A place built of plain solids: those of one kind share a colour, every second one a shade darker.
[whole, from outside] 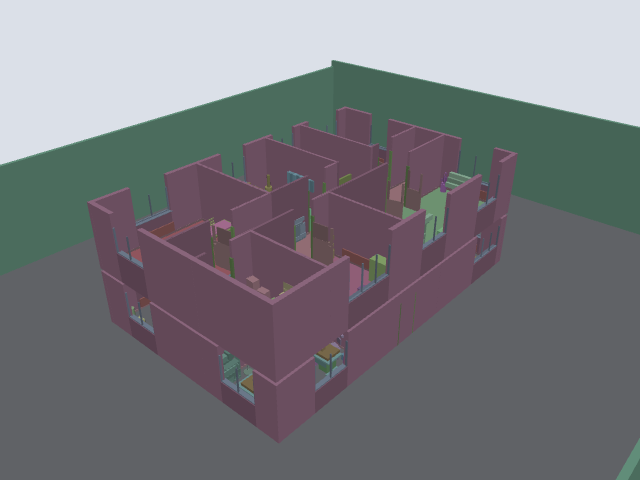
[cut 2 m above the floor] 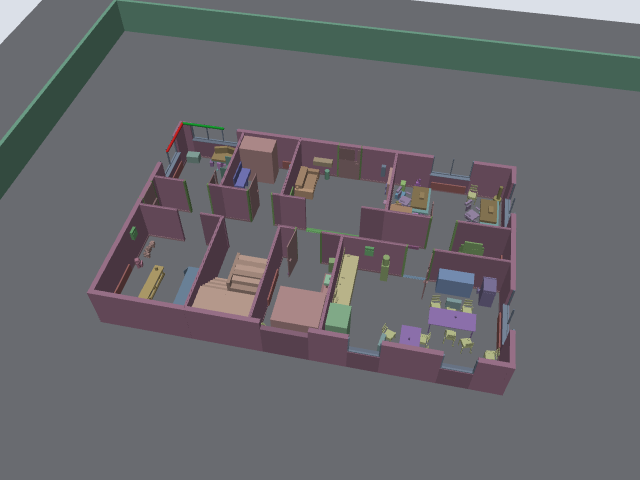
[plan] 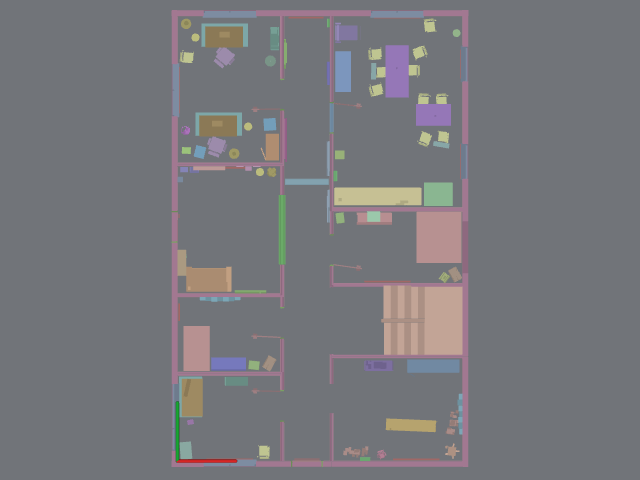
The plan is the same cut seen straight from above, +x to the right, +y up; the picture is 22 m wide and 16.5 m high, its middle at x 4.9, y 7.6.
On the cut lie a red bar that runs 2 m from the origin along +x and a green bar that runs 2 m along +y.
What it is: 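A works' own office and amenities block on a factory's ground, two floors round a stairwell, for the staff and hands of a middling works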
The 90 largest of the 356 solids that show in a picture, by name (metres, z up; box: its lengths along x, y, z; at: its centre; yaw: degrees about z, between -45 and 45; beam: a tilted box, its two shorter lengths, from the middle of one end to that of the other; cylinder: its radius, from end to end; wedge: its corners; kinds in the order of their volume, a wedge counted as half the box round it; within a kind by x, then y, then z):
{
 "yard_bound_1": {"box": [0.2, 34.17, 5.72], "at": [-10.02, 9.25, 2.81]},
 "yard_bound_2": {"box": [27.51, 0.2, 5.72], "at": [3.63, -7.73, 2.81]},
 "yard_bound_3": {"box": [0.2, 34.17, 5.33], "at": [17.29, 9.25, 2.61]},
 "wall_1": {"box": [0.2, 1.46, 3.05], "at": [-0.1, 0.53, 4.25]},
 "wall_2": {"box": [0.2, 2.31, 1.15], "at": [-0.1, 1.5, 0.53]},
 "wall_3": {"box": [0.2, 2.51, 3.05], "at": [-0.1, 4.3, 4.25]},
 "wall_4": {"box": [0.2, 2.7, 2.65], "at": [-0.1, 4.35, 1.27]},
 "wall_5": {"box": [0.2, 4.5, 2.65], "at": [-0.1, 7.95, 1.27]},
 "wall_6": {"box": [0.2, 1.26, 3.05], "at": [-0.1, 7.97, 4.25]},
 "wall_7": {"box": [0.2, 0.91, 3.05], "at": [-0.1, 9.05, 4.25]},
 "wall_8": {"box": [0.2, 2.41, 1.15], "at": [-0.1, 10.7, 3.3]},
 "wall_9": {"box": [0.2, 1.66, 2.65], "at": [-0.1, 11.03, 1.27]},
 "wall_10": {"box": [0.2, 0.96, 3.05], "at": [-0.1, 12.38, 4.25]},
 "wall_11": {"box": [0.2, 2.65, 3.05], "at": [-0.1, 14.18, 4.25]},
 "wall_12": {"box": [0.2, 1.86, 2.65], "at": [-0.1, 14.57, 1.27]},
 "wall_13": {"box": [1.11, 0.2, 2.65], "at": [0.35, -0.1, 1.27]},
 "wall_14": {"box": [1.11, 0.2, 3.05], "at": [0.35, -0.1, 4.25]},
 "wall_15": {"box": [1.11, 0.2, 2.65], "at": [0.35, 15.4, 1.27]},
 "wall_16": {"box": [3.8, 0.2, 3.05], "at": [1.7, 15.4, 4.25]},
 "wall_17": {"box": [3.6, 0.06, 2.65], "at": [1.8, 2.97, 1.27]},
 "wall_18": {"box": [3.6, 0.06, 2.65], "at": [1.8, 3.03, 1.27]},
 "wall_19": {"box": [3.6, 0.06, 2.65], "at": [1.8, 5.67, 1.27]},
 "wall_20": {"box": [3.6, 0.06, 2.65], "at": [1.8, 5.73, 1.27]},
 "wall_21": {"box": [3.6, 0.06, 3.05], "at": [1.8, 8.57, 4.25]},
 "wall_22": {"box": [3.6, 0.06, 3.05], "at": [1.8, 8.63, 4.25]},
 "wall_23": {"box": [3.6, 0.06, 2.65], "at": [1.8, 10.17, 1.27]},
 "wall_24": {"box": [3.6, 0.06, 2.65], "at": [1.8, 10.23, 1.27]},
 "wall_25": {"box": [3.6, 0.06, 3.05], "at": [1.8, 12.82, 4.25]},
 "wall_26": {"box": [3.6, 0.06, 3.05], "at": [1.8, 12.88, 4.25]},
 "wall_27": {"box": [0.91, 0.2, 2.65], "at": [3.15, -0.1, 1.27]},
 "wall_28": {"box": [0.91, 0.2, 3.05], "at": [3.15, -0.1, 4.25]},
 "wall_29": {"box": [0.91, 0.2, 2.65], "at": [3.15, 15.4, 1.27]},
 "wall_30": {"box": [0.06, 2.96, 3.05], "at": [3.57, 1.48, 4.25]},
 "wall_31": {"box": [0.06, 3.96, 3.05], "at": [3.57, 6.62, 4.25]},
 "wall_32": {"box": [0.06, 2.96, 3.05], "at": [3.63, 1.48, 4.25]},
 "wall_33": {"box": [0.06, 4.03, 3.05], "at": [3.63, 6.65, 4.25]},
 "wall_34": {"box": [1.7, 0.2, 2.65], "at": [4.45, -0.1, 1.27]},
 "wall_35": {"box": [1.7, 0.2, 3.05], "at": [4.45, -0.1, 4.25]},
 "wall_36": {"box": [1.7, 0.2, 2.65], "at": [4.45, 15.4, 1.27]},
 "wall_37": {"box": [1.7, 0.2, 3.05], "at": [4.45, 15.4, 4.25]},
 "wall_38": {"box": [1.36, 0.2, 2.65], "at": [5.97, 15.4, 1.27]},
 "wall_39": {"box": [1.36, 0.2, 3.05], "at": [5.97, 15.4, 4.25]},
 "wall_40": {"box": [1.66, 0.2, 3.05], "at": [6.12, -0.1, 4.25]},
 "wall_41": {"box": [4.5, 0.06, 2.65], "at": [7.55, 3.57, 1.27]},
 "wall_42": {"box": [4.5, 0.06, 3.02], "at": [7.55, 3.63, 1.46]},
 "wall_43": {"box": [4.5, 0.06, 3.05], "at": [7.55, 3.63, 4.25]},
 "wall_44": {"box": [4.5, 0.06, 3.02], "at": [7.55, 6.02, 1.46]},
 "wall_45": {"box": [4.5, 0.06, 3.05], "at": [7.55, 6.02, 4.25]},
 "wall_46": {"box": [4.5, 0.06, 2.65], "at": [7.55, 6.08, 1.27]},
 "wall_47": {"box": [4.5, 0.06, 3.05], "at": [7.55, 6.08, 4.25]},
 "wall_48": {"box": [4.5, 0.06, 2.65], "at": [7.55, 8.62, 1.27]},
 "wall_49": {"box": [4.5, 0.06, 2.65], "at": [7.55, 8.68, 1.27]},
 "wall_50": {"box": [4.5, 0.06, 3.05], "at": [7.55, 10.22, 4.25]},
 "wall_51": {"box": [4.5, 0.06, 3.05], "at": [7.55, 10.28, 4.25]},
 "wall_52": {"box": [1.81, 0.2, 1.35], "at": [7.55, 15.4, 3.4]},
 "wall_53": {"box": [4.7, 0.2, 2.65], "at": [7.65, -0.1, 1.27]},
 "wall_54": {"box": [1.86, 0.2, 3.05], "at": [9.07, -0.1, 4.25]},
 "wall_55": {"box": [1.56, 0.2, 2.65], "at": [9.22, 15.4, 1.27]},
 "wall_56": {"box": [1.56, 0.2, 3.05], "at": [9.22, 15.4, 4.25]},
 "wall_57": {"box": [0.2, 0.81, 3.05], "at": [9.9, 0.2, 4.25]},
 "wall_58": {"box": [0.2, 3.8, 2.65], "at": [9.9, 1.7, 1.27]},
 "wall_59": {"box": [0.2, 2.45, 3.02], "at": [9.9, 4.83, 1.46]},
 "wall_60": {"box": [0.2, 1.36, 3.05], "at": [9.9, 6.72, 4.25]},
 "wall_61": {"box": [0.2, 1.81, 1.65], "at": [9.9, 7.35, 0.78]},
 "wall_62": {"box": [0.2, 1.06, 2.65], "at": [9.9, 9.18, 1.27]},
 "wall_63": {"box": [0.2, 1.36, 3.05], "at": [9.9, 9.57, 4.25]},
 "wall_64": {"box": [0.2, 1.66, 3.05], "at": [9.9, 11.07, 4.25]},
 "wall_65": {"box": [0.2, 2.16, 2.65], "at": [9.9, 11.97, 1.27]},
 "wall_66": {"box": [0.2, 1.81, 1.35], "at": [9.9, 12.8, 3.4]},
 "wall_67": {"box": [0.2, 1.81, 3.05], "at": [9.9, 14.6, 4.25]},
 "wall_68": {"box": [0.2, 1.26, 2.65], "at": [9.9, 14.88, 1.27]},
 "stair_1": {"box": [0.26, 1.15, 2.81], "at": [7.21, 5.46, 1.36]},
 "stair_2": {"box": [0.26, 1.15, 2.6], "at": [7.44, 5.46, 1.25]},
 "stair_3": {"box": [0.26, 1.15, 2.39], "at": [7.68, 5.46, 1.14]},
 "stair_4": {"box": [1.5, 0.13, 4.12], "at": [7.75, 4.83, 2.01]},
 "stair_5": {"box": [0.26, 1.15, 2.17], "at": [7.91, 5.46, 1.04]},
 "stair_6": {"box": [0.26, 1.15, 1.96], "at": [8.14, 5.46, 0.93]},
 "stair_7": {"box": [0.26, 1.15, 1.75], "at": [8.38, 5.46, 0.82]},
 "stair_8": {"box": [1.3, 2.43, 1.54], "at": [9.15, 4.83, 0.72]},
 "wc_cubicles_1": {"box": [0.91, 1.54, 2.08], "at": [0.66, 3.87, 0.99]},
 "wc_cubicles_2": {"box": [1.54, 1.77, 2.08], "at": [8.99, 7.69, 0.99]},
 "raised_floor_drawing_1": {"box": [3.73, 8.73, 0.25], "at": [1.8, 4.3, 2.85]},
 "raised_floor_gallery_1": {"box": [1.83, 15.43, 0.25], "at": [4.45, 7.65, 2.85]},
 "raised_floor_meeting_1": {"box": [4.63, 5.18, 0.25], "at": [7.55, 12.78, 2.85]},
 "raised_floor_typists_1": {"box": [3.73, 4.38, 0.25], "at": [1.8, 10.72, 2.85]},
 "vending_machine_1": {"box": [1.0, 0.81, 1.88], "at": [8.97, 9.18, 0.89]},
 "lockers_1": {"box": [1.8, 0.45, 1.85], "at": [8.8, 3.26, 0.88]},
 "kitchenette_1": {"box": [3.0, 0.6, 0.68], "at": [6.89, 9.09, 0.44]},
 "cupboard_steel_1": {"box": [0.45, 0.92, 1.88], "at": [3.26, 10.79, 0.89]},
 "counter_1": {"box": [0.55, 1.4, 0.95], "at": [5.69, 13.39, 0.57]}
}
